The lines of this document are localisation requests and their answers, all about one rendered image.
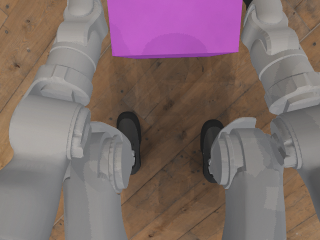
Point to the left robot forearm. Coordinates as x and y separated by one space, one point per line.
73 58

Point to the right robot upper arm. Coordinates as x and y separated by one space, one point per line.
295 141

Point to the right robot hand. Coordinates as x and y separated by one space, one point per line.
247 2

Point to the carton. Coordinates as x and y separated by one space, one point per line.
154 29

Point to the right robot thigh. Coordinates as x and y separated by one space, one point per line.
254 193

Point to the robot right shin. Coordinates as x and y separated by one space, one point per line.
240 123

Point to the left robot upper arm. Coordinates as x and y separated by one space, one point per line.
47 133

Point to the right robot forearm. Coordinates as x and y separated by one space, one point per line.
289 81

